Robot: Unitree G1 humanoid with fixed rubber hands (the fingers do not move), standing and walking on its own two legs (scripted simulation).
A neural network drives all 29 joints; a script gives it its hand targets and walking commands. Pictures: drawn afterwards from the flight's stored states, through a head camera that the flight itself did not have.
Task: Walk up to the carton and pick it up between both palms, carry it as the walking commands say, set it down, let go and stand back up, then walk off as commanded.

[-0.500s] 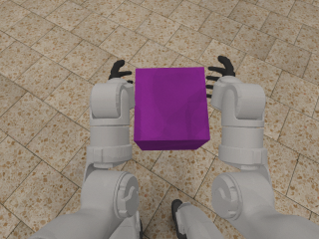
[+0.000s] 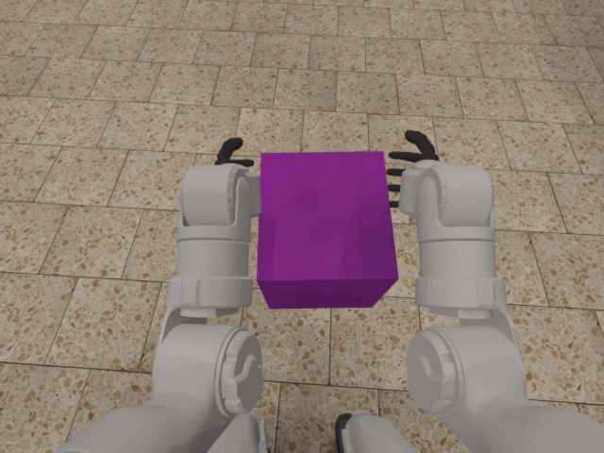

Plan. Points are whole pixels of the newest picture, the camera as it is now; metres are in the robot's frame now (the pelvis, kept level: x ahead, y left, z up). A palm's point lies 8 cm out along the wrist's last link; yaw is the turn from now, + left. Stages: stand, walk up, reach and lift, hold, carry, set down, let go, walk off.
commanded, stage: carry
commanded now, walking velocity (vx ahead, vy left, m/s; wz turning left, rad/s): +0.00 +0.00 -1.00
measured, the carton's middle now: (321, 237) +0.39 -0.01 +0.00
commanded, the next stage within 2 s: none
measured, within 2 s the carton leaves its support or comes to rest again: neither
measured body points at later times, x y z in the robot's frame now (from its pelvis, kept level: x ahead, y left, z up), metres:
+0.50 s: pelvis -0.05 -0.01 +0.00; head +0.01 -0.04 +0.44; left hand +0.36 -0.11 +0.11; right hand +0.24 -0.32 +0.10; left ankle +0.00 +0.11 -0.68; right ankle -0.06 -0.16 -0.72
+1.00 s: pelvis -0.10 +0.00 +0.02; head -0.10 +0.00 +0.47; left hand +0.25 -0.15 +0.14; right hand +0.09 -0.33 +0.13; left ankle -0.03 +0.09 -0.70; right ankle -0.15 -0.11 -0.72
